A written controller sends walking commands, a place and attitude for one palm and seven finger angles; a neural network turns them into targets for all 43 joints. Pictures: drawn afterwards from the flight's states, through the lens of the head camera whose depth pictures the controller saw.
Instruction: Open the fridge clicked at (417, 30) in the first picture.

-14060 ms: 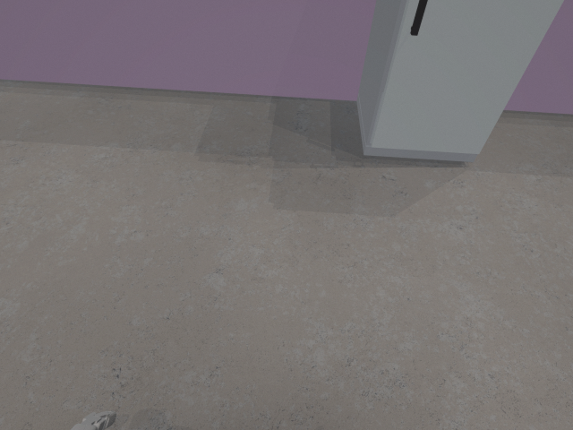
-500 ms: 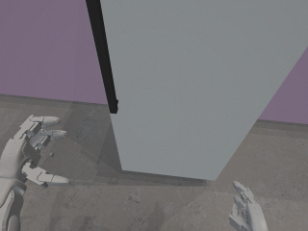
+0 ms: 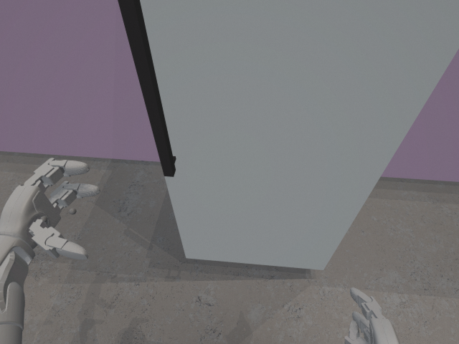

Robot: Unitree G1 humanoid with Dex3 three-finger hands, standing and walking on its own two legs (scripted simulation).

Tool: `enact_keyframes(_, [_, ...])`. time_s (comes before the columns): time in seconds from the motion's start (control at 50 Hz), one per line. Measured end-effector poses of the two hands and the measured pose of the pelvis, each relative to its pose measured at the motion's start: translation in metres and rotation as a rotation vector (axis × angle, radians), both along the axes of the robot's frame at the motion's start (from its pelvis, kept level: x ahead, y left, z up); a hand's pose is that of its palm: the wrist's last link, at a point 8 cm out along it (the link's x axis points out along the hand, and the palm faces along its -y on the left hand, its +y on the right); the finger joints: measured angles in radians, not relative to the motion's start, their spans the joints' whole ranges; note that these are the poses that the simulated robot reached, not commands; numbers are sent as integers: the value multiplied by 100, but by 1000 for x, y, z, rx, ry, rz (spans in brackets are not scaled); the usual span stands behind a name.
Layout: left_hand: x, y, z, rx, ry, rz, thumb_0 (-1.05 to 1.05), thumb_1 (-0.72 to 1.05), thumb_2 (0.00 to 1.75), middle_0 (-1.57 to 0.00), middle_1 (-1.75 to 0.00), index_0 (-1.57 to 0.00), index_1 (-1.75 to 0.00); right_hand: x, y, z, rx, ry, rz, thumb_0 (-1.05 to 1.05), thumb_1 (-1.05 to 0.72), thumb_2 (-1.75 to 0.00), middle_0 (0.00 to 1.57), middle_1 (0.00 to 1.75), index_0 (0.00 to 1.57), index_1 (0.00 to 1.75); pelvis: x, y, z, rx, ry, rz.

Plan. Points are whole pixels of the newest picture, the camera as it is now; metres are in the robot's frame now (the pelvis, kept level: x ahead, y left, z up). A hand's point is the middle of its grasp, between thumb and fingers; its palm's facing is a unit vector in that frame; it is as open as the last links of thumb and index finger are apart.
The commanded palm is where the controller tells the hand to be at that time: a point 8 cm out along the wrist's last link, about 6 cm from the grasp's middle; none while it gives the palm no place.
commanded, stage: raise the hand to about handle height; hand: left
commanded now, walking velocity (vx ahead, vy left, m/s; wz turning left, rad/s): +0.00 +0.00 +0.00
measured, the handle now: (156, 97) +0.54 +0.20 +0.16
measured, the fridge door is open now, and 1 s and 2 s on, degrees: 0 0 0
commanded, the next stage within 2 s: move the hooked fingers beside the handle in 0.32 s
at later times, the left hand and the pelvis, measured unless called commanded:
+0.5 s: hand (73, 220) +0.26 +0.27 +0.12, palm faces +0.07 -1.00 -0.02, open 14.0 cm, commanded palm +0.24 +0.31 +0.12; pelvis -0.01 -0.01 +0.00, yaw +0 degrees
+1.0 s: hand (95, 182) +0.34 +0.26 +0.12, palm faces +0.04 -1.00 -0.01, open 14.0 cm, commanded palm +0.31 +0.31 +0.11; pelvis -0.01 -0.02 +0.00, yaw -1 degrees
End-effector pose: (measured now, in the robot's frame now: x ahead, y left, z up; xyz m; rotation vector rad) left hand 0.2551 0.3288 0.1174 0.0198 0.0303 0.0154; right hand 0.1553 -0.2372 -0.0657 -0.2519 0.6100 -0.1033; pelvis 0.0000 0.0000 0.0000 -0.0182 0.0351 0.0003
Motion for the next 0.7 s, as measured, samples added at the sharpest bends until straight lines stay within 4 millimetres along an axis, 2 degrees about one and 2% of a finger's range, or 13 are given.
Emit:
enact_keyframes(0.08, [-6, -6, -2, -5, -38, 20, -1, -50, 30, -30, -120, -30, -120, -5, -4, 3, -9, -3, -6, 1, -90, -90, 20, 30, 21, 30, -2, -2, 0, 3, -6, -8])
enact_keyframes(0.2, [-16, -4, 3, 7, -65, 70, -1, -50, 30, -30, -120, -30, -120, -7, -5, 5, -9, -10, 1, 1, -90, -90, 20, 30, 21, 30, -6, -5, 1, 3, -24, -2])
enact_keyframes(0.48, [-21, -11, 2, 3, -33, 53, -1, -50, 30, -30, -120, -30, -120, -4, -5, 4, 14, -38, 15, 1, -90, -90, 20, 31, 21, 30, -13, -14, 1, 10, -29, 2])
enact_keyframes(0.58, [-11, -10, 0, 4, -26, 64, -1, -50, 30, -30, -120, -30, -120, -7, -11, 0, -2, -17, 12, 1, -90, -90, 20, 31, 21, 30, -16, -17, 0, 10, -25, 9])
enact_keyframes(0.7, [14, -15, 7, 7, -52, 33, -1, -50, 30, -30, -120, -30, -120, -16, -21, -4, -16, 14, -15, 1, -90, -90, 20, 31, 21, 30, -17, -19, -1, 12, -8, 8])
